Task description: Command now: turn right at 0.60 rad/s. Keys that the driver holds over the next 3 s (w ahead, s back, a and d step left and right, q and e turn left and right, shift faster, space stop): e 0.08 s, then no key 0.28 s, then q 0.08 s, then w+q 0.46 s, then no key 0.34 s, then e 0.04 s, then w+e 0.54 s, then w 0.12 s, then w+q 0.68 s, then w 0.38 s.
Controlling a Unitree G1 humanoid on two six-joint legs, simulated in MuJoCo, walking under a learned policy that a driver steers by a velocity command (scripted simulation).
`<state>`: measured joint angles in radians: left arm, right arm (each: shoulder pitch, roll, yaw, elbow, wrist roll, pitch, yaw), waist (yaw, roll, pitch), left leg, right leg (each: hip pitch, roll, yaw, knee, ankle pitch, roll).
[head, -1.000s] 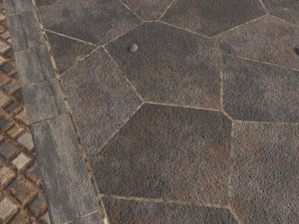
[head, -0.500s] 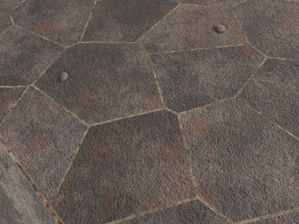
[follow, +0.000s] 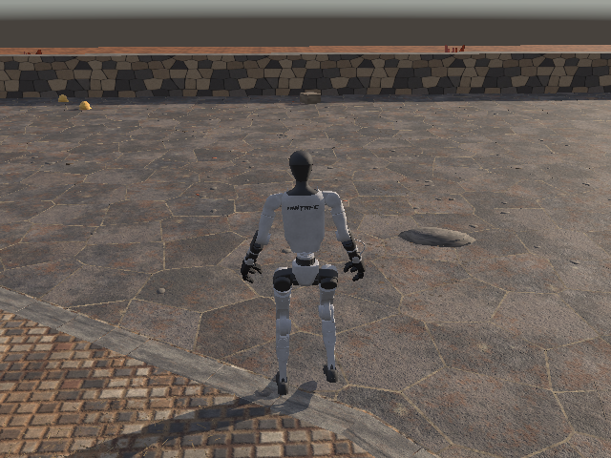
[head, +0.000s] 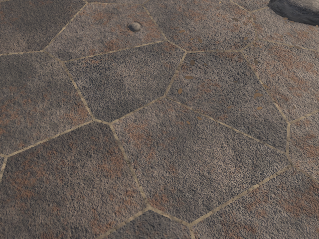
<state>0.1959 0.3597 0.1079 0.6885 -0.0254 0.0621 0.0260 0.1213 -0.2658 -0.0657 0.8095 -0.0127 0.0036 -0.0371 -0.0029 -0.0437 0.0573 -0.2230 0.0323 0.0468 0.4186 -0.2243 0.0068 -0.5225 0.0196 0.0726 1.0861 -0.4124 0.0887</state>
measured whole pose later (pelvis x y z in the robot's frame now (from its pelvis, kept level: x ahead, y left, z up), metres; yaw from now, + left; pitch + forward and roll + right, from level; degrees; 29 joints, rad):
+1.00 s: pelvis +0.15 -0.01 +0.00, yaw +9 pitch +2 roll -2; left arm 0.04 0.30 0.07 0.68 0.00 -0.10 -0.04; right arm 0.41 -0.27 -0.05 0.81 0.01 -0.04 -0.02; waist -0.07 -0.03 0.05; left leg 0.00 -0.02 -0.09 0.29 -0.32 0.05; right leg -0.60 -0.03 0.02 0.63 -0.02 0.03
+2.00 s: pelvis +0.54 -0.06 -0.02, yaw -8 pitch +2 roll +0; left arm 0.09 0.28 0.06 0.70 -0.02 -0.05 -0.05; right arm 0.38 -0.30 -0.06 0.79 0.04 -0.08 -0.01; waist -0.05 0.01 0.05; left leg -0.28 0.11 0.02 1.15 -0.48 -0.02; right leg -0.44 0.04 -0.05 0.62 -0.22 -0.07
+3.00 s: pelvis +1.14 -0.07 -0.02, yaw +15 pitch +2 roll -1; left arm 0.12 0.28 0.04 0.72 0.00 -0.12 -0.03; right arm 0.36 -0.30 -0.05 0.73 0.02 -0.04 -0.01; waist -0.03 0.02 0.00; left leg -0.24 -0.07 -0.14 0.99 -0.49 0.03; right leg -0.44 0.03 -0.02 0.56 -0.16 -0.03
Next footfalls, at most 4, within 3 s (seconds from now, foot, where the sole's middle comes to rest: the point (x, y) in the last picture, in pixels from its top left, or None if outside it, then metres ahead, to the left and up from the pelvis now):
0.20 right None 0.04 -0.16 -0.78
0.72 left None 0.06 0.07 -0.78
1.12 right None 0.43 -0.09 -0.78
1.46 left None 0.35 0.13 -0.78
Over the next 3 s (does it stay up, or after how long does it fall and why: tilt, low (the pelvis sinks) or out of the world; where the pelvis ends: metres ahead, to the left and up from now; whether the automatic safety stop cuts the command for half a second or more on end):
stays up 1.14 -0.07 -0.02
